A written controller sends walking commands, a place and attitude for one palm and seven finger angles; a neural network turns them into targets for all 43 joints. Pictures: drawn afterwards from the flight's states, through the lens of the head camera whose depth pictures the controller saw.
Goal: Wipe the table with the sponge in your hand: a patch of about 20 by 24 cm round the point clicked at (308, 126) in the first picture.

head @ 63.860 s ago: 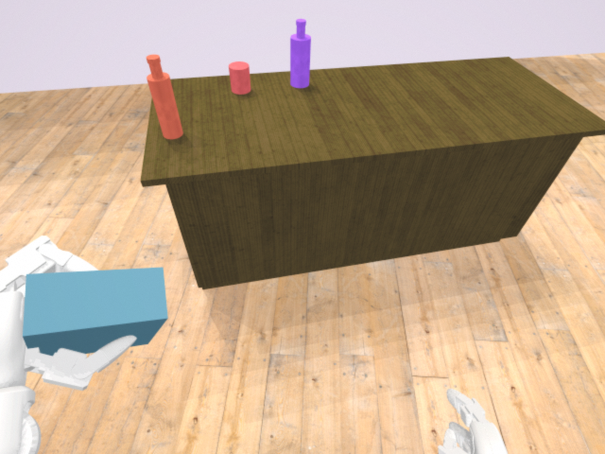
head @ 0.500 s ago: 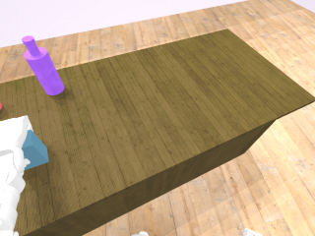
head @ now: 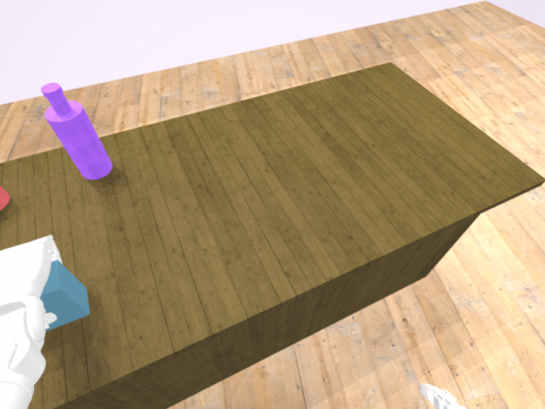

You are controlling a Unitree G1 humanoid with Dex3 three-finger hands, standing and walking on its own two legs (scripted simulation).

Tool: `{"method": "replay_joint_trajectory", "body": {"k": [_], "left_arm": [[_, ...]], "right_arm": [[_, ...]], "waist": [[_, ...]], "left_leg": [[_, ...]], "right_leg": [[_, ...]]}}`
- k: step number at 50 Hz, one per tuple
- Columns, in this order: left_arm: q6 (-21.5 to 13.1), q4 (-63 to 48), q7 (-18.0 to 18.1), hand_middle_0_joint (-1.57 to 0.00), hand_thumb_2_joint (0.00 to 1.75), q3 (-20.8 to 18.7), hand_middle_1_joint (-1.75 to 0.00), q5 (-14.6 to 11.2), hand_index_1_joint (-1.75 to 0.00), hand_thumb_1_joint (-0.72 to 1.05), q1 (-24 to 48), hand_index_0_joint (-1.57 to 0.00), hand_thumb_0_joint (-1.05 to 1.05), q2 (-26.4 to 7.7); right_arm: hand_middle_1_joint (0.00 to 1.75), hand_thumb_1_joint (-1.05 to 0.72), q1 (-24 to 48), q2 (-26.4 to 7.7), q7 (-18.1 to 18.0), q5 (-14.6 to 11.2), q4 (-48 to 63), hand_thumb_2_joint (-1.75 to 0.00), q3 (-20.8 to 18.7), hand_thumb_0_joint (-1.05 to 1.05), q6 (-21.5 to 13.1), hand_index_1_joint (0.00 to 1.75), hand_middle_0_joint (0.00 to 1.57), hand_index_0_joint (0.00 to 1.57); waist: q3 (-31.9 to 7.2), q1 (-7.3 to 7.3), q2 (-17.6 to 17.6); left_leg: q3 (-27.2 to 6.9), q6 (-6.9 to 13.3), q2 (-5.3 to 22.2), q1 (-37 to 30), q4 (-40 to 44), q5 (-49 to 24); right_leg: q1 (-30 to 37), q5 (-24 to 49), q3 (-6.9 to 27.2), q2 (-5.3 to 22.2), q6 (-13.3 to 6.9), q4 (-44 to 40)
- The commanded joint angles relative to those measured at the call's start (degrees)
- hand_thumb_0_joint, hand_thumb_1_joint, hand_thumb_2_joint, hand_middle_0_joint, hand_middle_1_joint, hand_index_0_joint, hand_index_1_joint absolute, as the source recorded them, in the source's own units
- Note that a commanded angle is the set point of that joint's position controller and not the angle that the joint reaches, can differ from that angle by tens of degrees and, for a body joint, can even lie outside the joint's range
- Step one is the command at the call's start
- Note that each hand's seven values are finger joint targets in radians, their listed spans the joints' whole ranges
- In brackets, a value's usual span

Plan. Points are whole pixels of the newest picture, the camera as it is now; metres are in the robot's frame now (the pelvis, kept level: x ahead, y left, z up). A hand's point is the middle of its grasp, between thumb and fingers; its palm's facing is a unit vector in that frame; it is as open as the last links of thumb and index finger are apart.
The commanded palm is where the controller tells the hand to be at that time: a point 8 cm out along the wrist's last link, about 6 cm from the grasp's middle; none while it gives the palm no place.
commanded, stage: wipe back along the first lane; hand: left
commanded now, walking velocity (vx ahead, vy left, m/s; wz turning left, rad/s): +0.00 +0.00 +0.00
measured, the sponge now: (41, 306) +0.26 +0.40 -0.05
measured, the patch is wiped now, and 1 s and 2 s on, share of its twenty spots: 0.95 0.95 0.95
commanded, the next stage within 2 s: lift the sponge slowly off the table in 0.98 s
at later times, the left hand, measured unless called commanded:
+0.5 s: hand (35, 317) +0.23 +0.37 +0.00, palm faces -0.09 -0.01 -1.00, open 9.4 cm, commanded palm +0.19 +0.35 +0.02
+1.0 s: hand (37, 316) +0.23 +0.36 -0.01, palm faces -0.09 +0.02 -1.00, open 9.4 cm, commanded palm +0.20 +0.34 +0.01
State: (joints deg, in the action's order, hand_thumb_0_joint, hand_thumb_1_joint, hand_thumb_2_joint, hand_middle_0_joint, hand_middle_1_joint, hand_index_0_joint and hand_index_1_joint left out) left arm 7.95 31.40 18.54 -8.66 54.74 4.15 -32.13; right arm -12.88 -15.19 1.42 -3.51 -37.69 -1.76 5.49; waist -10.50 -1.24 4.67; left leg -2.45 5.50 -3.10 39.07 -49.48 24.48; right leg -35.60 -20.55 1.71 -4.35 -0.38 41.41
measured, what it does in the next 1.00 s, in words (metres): stands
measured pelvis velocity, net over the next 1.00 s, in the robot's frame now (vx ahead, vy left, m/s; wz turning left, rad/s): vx -0.01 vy -0.03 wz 0.01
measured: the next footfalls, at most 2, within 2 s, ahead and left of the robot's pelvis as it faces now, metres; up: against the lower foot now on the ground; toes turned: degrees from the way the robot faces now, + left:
none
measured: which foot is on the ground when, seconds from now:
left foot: down 0.00-1.00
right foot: down 0.00-1.00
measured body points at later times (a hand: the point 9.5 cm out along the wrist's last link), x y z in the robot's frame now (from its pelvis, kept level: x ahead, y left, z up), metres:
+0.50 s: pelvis +0.00 -0.03 +0.00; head +0.04 -0.02 +0.45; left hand +0.23 +0.36 +0.05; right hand +0.17 -0.28 -0.10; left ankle -0.01 +0.05 -0.70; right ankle -0.01 -0.15 -0.70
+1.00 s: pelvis -0.01 -0.03 +0.00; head +0.03 -0.03 +0.44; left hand +0.23 +0.36 +0.05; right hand +0.13 -0.28 -0.12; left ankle -0.01 +0.05 -0.70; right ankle -0.01 -0.15 -0.70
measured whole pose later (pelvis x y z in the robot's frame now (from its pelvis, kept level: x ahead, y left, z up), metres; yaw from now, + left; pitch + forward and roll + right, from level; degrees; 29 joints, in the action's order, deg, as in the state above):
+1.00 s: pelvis -0.01 -0.03 +0.00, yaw +0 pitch +14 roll -4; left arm 4.4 31.6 19.7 -11.3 55.4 -0.2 -32.1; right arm -12.2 -15.0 -0.7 -3.3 -38.8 -2.0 3.9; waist -9.9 -1.6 4.2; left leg -3.1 3.4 -2.1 39.7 -50.7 24.4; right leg -37.2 -20.9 0.9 -5.3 -0.8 44.4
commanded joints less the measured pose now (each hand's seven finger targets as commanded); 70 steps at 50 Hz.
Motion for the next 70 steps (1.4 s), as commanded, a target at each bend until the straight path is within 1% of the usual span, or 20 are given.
{"method": "replay_joint_trajectory", "body": {"k": [1,3,4,8,14,22,24,28,29,38,41,43,46,55,57,58,61,63,64,70], "left_arm": [[0.61,0.32,-3.06,-1.2,1.3,0.51,-1.6,-0.8,-1.6,0.1,-7.77,-1.2,0.0,-4.3],[0.6,-1.23,-3.08,-1.2,1.3,0.13,-1.6,-0.4,-1.6,0.1,-7.3,-1.2,0.0,-5.0],[0.61,-0.91,-3.1,-1.2,1.3,1.49,-1.6,-0.49,-1.6,0.1,-8.25,-1.2,0.0,-3.28],[-0.35,-2.93,-3.0,-1.2,1.3,-0.77,-1.6,-0.87,-1.6,0.1,-13.15,-1.2,0.0,-4.49],[-0.62,-3.35,-2.34,-1.2,1.3,-1.29,-1.6,-0.19,-1.6,0.1,-11.56,-1.2,0.0,-5.44],[-2.76,-1.45,-1.7,-1.2,1.3,-5.26,-1.6,0.45,-1.6,0.1,-11.44,-1.2,0.0,-9.24],[-2.96,-0.38,-1.48,-1.2,1.3,-4.68,-1.6,0.72,-1.6,0.1,-10.66,-1.2,0.0,-9.2],[-3.71,-0.77,-1.1,-1.2,1.3,-6.44,-1.6,0.87,-1.6,0.1,-13.39,-1.2,0.0,-10.19],[-3.75,-0.56,-0.86,-1.2,1.3,-5.04,-1.6,0.39,-1.6,0.1,-14.17,-1.2,0.0,-8.11],[-2.83,1.06,-0.85,-1.2,1.3,-6.69,-1.6,0.47,-1.6,0.1,-10.1,-1.2,0.0,-11.29],[-2.64,1.65,-0.85,-1.2,1.3,-4.36,-1.6,0.44,-1.6,0.1,-10.18,-1.2,0.0,-8.71],[-2.85,0.93,-0.78,-1.2,1.3,-6.52,-1.6,0.95,-1.6,0.1,-8.85,-1.2,0.0,-11.23],[-2.56,1.83,-0.75,-1.2,1.3,-3.25,-1.6,0.95,-1.6,0.1,-7.99,-1.2,0.0,-7.74],[-2.08,1.96,-0.94,-1.2,1.3,-3.16,-1.6,1.19,-1.6,0.1,-2.26,-1.2,0.0,-9.0],[-2.53,-0.03,-1.03,-1.2,1.3,-3.56,-1.6,0.89,-1.6,0.1,-3.14,-1.2,0.0,-9.31],[-2.38,0.02,-0.95,-1.2,1.3,-5.0,-1.6,1.03,-1.6,0.1,-3.79,-1.2,0.0,-10.88],[-2.09,-1.11,-0.85,-1.2,1.3,-2.81,-1.6,0.71,-1.6,0.1,-3.4,-1.2,0.0,-8.43],[-1.95,-2.36,-0.88,-1.2,1.3,-4.96,-1.6,0.57,-1.6,0.1,-3.53,-1.2,0.0,-10.85],[-1.82,-3.08,-0.94,-1.2,1.3,-2.79,-1.6,0.56,-1.6,0.1,-1.69,-1.2,0.0,-9.29],[-1.68,-6.07,-1.59,-1.2,1.3,-4.49,-1.6,0.66,-1.6,0.1,-1.75,-1.2,0.0,-11.29]], "right_arm": [[0.3,-0.9,3.21,-9.0,-0.95,0.23,7.02,-0.9,-2.85,0.0,-2.29,0.3,0.2,0.2],[0.3,-0.9,3.57,-8.81,-1.06,0.13,6.94,-0.9,-2.71,0.0,-2.52,0.3,0.2,0.2],[0.3,-0.9,3.81,-8.61,-1.17,0.18,6.92,-0.9,-2.77,0.0,-2.61,0.3,0.2,0.2],[0.3,-0.9,4.32,-8.4,-1.12,0.18,7.02,-0.9,-2.67,0.0,-3.2,0.3,0.2,0.2],[0.3,-0.9,5.4,-8.25,-1.87,0.49,6.93,-0.9,-2.5,0.0,-3.21,0.3,0.2,0.2],[0.3,-0.9,5.38,-8.26,-2.37,0.77,6.3,-0.9,-2.6,0.0,-3.39,0.3,0.2,0.2],[0.3,-0.9,4.79,-8.39,-2.53,0.87,6.1,-0.9,-2.59,0.0,-3.27,0.3,0.2,0.2],[0.3,-0.9,4.82,-8.37,-2.19,0.86,6.03,-0.9,-2.78,0.0,-3.43,0.3,0.2,0.2],[0.3,-0.9,4.91,-8.21,-2.21,1.01,6.27,-0.9,-2.92,0.0,-3.54,0.3,0.2,0.2],[0.3,-0.9,4.29,-8.79,-2.67,0.57,5.86,-0.9,-2.9,0.0,-3.27,0.3,0.2,0.2],[0.3,-0.9,4.47,-8.57,-2.7,0.48,6.13,-0.9,-2.9,0.0,-3.46,0.3,0.2,0.2],[0.3,-0.9,3.95,-8.8,-2.7,0.49,5.96,-0.9,-3.11,0.0,-3.55,0.3,0.2,0.2],[0.3,-0.9,4.07,-8.58,-2.82,0.42,6.3,-0.9,-3.06,0.0,-3.62,0.3,0.2,0.2],[0.3,-0.9,3.49,-8.66,-3.4,0.05,6.31,-0.9,-2.88,0.0,-3.8,0.3,0.2,0.2],[0.3,-0.9,4.32,-8.38,-3.43,0.13,6.74,-0.9,-2.77,0.0,-4.11,0.3,0.2,0.2],[0.3,-0.9,3.78,-8.47,-3.46,0.05,6.62,-0.9,-2.82,0.0,-3.98,0.3,0.2,0.2],[0.3,-0.9,4.52,-8.15,-3.66,0.07,6.82,-0.9,-2.81,0.0,-4.28,0.3,0.2,0.2],[0.3,-0.9,4.62,-8.22,-3.72,-0.03,6.67,-0.9,-2.7,0.0,-4.42,0.3,0.2,0.2],[0.3,-0.9,5.08,-8.11,-3.88,0.03,6.86,-0.9,-2.52,0.0,-4.5,0.3,0.2,0.2],[0.3,-0.9,5.63,-7.94,-4.04,0.03,6.71,-0.9,-2.4,0.0,-5.0,0.3,0.2,0.2]], "waist": [[-6.27,-1.0,-4.71],[-6.67,-1.23,-2.88],[-5.78,-0.79,-3.31],[-7.04,-1.66,-4.59],[-3.21,-1.14,-3.62],[-5.56,-2.09,-3.77],[-5.15,-1.3,-3.99],[-7.53,-2.29,-3.8],[-6.52,-1.82,-3.66],[-6.17,-1.61,-5.81],[-4.0,-1.26,-4.12],[-6.68,-1.8,-5.29],[-4.24,-0.98,-4.61],[-5.79,-0.59,-6.52],[-7.15,-1.15,-3.54],[-8.03,-1.38,-4.71],[-6.02,-0.78,-3.78],[-8.08,-1.37,-3.62],[-6.24,-0.32,-2.51],[-7.06,-1.24,-0.55]], "left_leg": [[-4.91,-5.6,3.84,-10.22,8.49,-24.92],[-5.18,-5.69,3.75,-11.04,8.87,-25.55],[-4.68,-5.43,3.7,-10.95,8.58,-25.55],[-3.95,-4.81,3.19,-10.63,8.57,-25.87],[-2.83,-3.82,2.49,-8.77,9.19,-19.71],[-1.67,-3.22,1.92,-7.37,7.7,-20.5],[-1.42,-3.16,1.73,-6.76,7.21,-19.46],[-1.44,-3.14,1.7,-6.75,6.4,-21.36],[-1.04,-3.07,1.72,-6.28,6.19,-20.94],[-1.16,-2.78,1.6,-3.96,6.36,-16.15],[-1.24,-2.92,1.76,-3.81,6.87,-14.22],[-1.61,-2.78,1.93,-4.42,6.49,-15.16],[-1.55,-2.85,1.96,-3.9,6.85,-12.6],[-1.8,-2.75,2.0,-3.6,6.64,-10.87],[-1.66,-2.7,2.14,-5.23,6.77,-13.04],[-1.93,-2.74,2.02,-5.47,6.75,-13.32],[-1.98,-2.73,2.08,-6.12,7.31,-12.43],[-2.29,-2.76,2.15,-7.25,7.51,-14.04],[-2.18,-2.75,2.11,-7.18,7.6,-13.48],[-2.62,-2.88,2.09,-9.93,8.73,-16.08]], "right_leg": [[4.73,11.93,-3.86,-0.78,-4.2,-2.96],[5.1,12.41,-3.78,-0.58,-4.31,-2.86],[4.96,12.4,-3.88,-0.63,-4.28,-3.0],[8.04,15.89,-3.3,-0.39,-4.24,-3.57],[7.42,13.48,-3.21,-0.32,-4.33,-4.35],[9.88,18.89,-1.61,0.0,-4.41,-3.97],[9.26,18.49,-1.82,-0.07,-4.18,-3.63],[10.35,21.13,-1.53,0.13,-4.15,-2.85],[9.64,20.96,-1.68,0.02,-4.07,-2.8],[8.85,16.4,-1.44,-0.06,-3.8,-2.87],[6.09,12.26,-2.39,-0.37,-4.01,-2.89],[6.92,12.92,-2.12,-0.34,-3.97,-2.55],[4.13,9.22,-2.71,-0.6,-4.07,-2.64],[3.49,7.58,-2.69,-0.52,-3.77,-2.42],[4.81,9.32,-2.46,-0.48,-4.13,-2.4],[5.6,9.64,-2.52,-0.43,-3.93,-2.3],[4.56,8.08,-2.99,-0.57,-3.92,-2.74],[6.22,9.66,-2.69,-0.41,-3.85,-2.83],[5.32,8.93,-2.86,-0.5,-3.86,-2.92],[7.41,10.66,-2.88,-0.25,-4.03,-3.91]]}}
